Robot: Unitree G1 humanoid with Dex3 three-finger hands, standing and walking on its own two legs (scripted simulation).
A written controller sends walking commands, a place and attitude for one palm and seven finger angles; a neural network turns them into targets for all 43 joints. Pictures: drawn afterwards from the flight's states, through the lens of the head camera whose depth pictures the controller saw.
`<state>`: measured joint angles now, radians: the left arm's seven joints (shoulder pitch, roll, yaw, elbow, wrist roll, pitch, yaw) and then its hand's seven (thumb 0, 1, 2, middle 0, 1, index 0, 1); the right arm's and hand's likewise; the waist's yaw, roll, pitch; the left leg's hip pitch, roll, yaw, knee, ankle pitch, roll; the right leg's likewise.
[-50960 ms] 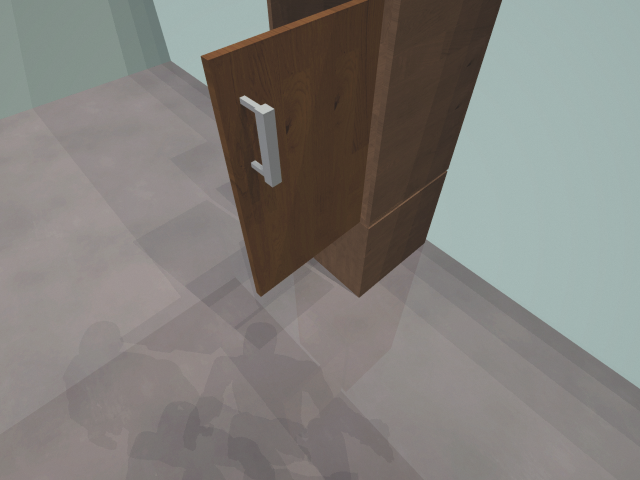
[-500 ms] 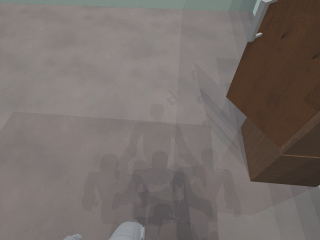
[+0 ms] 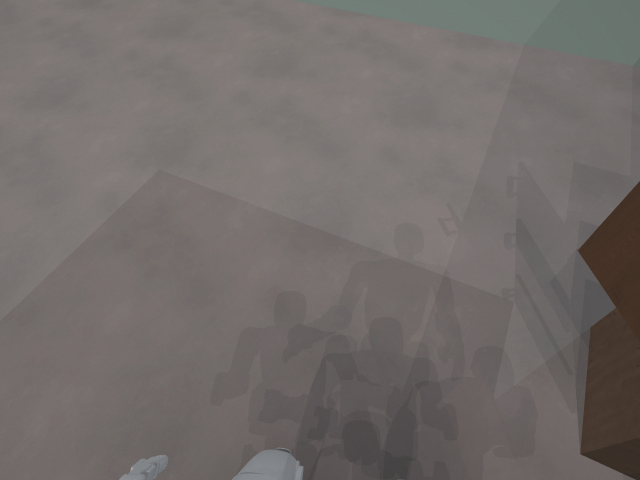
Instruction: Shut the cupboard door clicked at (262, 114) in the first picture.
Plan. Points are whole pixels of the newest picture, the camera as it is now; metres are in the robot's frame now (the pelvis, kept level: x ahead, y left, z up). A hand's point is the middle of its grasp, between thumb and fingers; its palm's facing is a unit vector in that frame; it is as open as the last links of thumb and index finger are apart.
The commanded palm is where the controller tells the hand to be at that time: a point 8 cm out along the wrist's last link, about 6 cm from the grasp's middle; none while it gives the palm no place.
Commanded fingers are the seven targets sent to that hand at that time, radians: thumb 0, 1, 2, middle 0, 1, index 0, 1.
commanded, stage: walk to a spot facing it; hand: left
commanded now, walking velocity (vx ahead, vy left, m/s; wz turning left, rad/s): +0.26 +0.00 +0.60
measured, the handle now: out of the picture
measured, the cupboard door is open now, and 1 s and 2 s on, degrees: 35 35 35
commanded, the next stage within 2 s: turn to face it in 0.94 s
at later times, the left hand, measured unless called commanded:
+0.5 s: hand out of the picture +0.13 +0.27 -0.14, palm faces +0.27 -0.94 -0.22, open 7.4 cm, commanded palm none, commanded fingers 0.00 0.90 0.90 -0.20 -0.30 -0.20 -0.30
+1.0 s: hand out of the picture +0.13 +0.22 -0.16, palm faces +0.61 -0.77 -0.21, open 7.3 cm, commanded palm none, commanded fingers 0.00 0.90 0.90 -0.20 -0.30 -0.20 -0.30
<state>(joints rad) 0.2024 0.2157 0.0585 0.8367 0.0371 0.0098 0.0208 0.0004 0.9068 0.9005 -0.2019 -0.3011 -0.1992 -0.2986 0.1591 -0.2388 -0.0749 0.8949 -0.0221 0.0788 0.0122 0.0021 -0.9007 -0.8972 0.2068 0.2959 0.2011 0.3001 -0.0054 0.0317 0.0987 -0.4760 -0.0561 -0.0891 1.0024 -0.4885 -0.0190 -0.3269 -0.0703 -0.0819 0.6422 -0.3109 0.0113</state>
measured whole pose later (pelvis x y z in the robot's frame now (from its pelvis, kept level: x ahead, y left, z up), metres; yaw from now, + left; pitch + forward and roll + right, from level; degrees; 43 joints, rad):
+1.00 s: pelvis +0.25 +0.07 +0.01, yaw +36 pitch +0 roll +0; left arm 0.33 0.19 0.06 0.98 0.04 -0.05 0.01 0.00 0.92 0.90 -0.20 -0.30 -0.20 -0.30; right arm 0.07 -0.23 -0.06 0.90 -0.02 0.03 0.04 0.00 -0.91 -0.90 0.20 0.29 0.19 0.30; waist 0.02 -0.03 0.12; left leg -0.54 0.05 0.11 0.77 -0.29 0.00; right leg -0.10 -0.13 -0.34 0.46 -0.34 0.02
